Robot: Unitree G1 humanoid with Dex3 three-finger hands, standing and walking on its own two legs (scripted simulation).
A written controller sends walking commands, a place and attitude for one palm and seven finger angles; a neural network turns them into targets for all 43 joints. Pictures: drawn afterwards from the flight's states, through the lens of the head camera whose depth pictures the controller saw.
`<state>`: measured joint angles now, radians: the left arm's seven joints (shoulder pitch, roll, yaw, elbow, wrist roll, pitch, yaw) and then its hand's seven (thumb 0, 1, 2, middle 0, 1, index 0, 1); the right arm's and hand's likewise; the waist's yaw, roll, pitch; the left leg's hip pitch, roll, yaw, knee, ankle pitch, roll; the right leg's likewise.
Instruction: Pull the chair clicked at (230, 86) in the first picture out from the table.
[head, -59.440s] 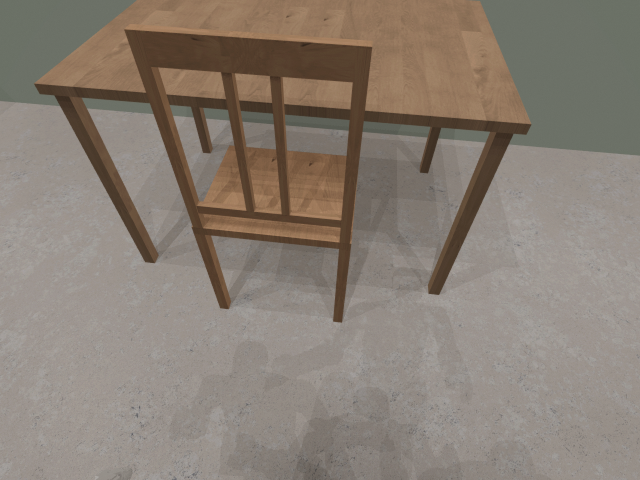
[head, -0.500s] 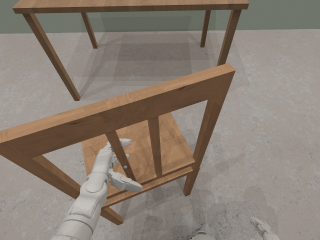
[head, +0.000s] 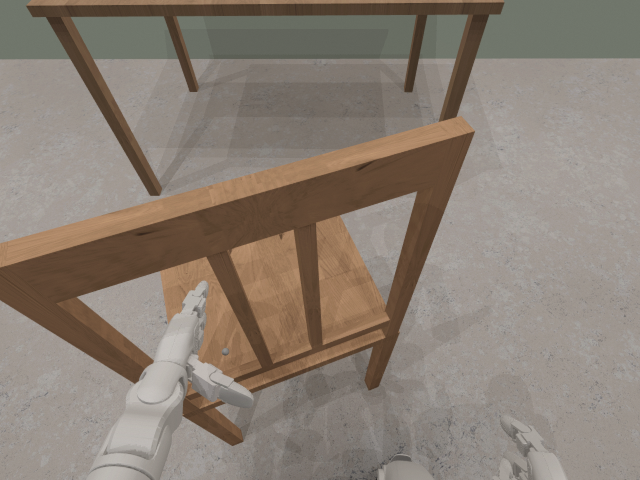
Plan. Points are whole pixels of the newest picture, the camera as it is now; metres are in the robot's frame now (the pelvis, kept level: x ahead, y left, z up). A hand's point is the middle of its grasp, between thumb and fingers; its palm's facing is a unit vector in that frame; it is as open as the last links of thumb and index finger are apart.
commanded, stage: draw the fingers out of the gap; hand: left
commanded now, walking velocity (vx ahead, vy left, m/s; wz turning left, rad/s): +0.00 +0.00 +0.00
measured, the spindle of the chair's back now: (247, 319) +0.33 +0.11 -0.03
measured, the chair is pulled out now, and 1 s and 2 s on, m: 0.68 0.68 0.68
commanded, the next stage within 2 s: draw the hand back to the body in 0.58 s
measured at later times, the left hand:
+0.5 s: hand (220, 419) +0.20 +0.13 -0.04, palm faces -0.09 -0.98 -0.17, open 17.5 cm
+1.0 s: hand (171, 424) +0.19 +0.15 +0.05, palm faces +0.04 -1.00 -0.07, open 17.5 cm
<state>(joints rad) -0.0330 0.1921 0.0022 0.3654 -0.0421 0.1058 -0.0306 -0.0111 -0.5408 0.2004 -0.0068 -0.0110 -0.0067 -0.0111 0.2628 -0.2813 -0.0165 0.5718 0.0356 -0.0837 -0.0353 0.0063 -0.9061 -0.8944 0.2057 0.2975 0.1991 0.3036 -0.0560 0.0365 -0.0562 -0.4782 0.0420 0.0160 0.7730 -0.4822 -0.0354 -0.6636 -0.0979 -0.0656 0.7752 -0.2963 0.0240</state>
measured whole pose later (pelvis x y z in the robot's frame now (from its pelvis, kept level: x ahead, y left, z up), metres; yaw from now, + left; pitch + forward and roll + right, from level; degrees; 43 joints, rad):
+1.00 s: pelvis -0.02 +0.00 -0.03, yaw +2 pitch +11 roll +0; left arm 0.49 0.18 0.05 -0.23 -0.19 -0.33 -0.12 -0.01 -0.55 0.20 0.00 0.00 0.00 0.00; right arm 0.22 -0.22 -0.02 0.56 0.05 -0.24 -0.04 0.01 -0.90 -0.89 0.21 0.30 0.20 0.30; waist 0.01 0.03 -0.09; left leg -0.64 0.04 -0.03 1.02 -0.58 -0.05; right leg -0.80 -0.11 -0.09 0.99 -0.37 0.01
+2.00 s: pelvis +0.02 -0.01 +0.03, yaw -2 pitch -3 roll -1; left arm 0.62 0.43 0.18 -0.44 -0.05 0.05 0.11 0.01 0.74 0.83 -0.45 -0.40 -0.39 -0.34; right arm 0.17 -0.23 -0.01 0.67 0.03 -0.20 -0.11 0.01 -0.91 -0.89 0.21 0.30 0.20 0.30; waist 0.06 0.10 0.10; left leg -0.02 0.08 0.04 0.46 -0.38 -0.05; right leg -0.23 -0.04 -0.07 0.51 -0.22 0.01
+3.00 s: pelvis -0.04 +0.00 +0.02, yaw -2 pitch +1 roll +1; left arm 0.57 0.37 0.47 -0.39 -0.06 -0.14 0.19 0.01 0.89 0.90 -0.22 -0.31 -0.23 -0.31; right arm 0.17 -0.24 -0.05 0.63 0.05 -0.07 -0.10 0.01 -0.91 -0.89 0.20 0.30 0.20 0.30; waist 0.01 0.10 0.02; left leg -0.24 0.03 0.06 0.57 -0.34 -0.02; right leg -0.43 -0.08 -0.03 0.55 -0.14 0.03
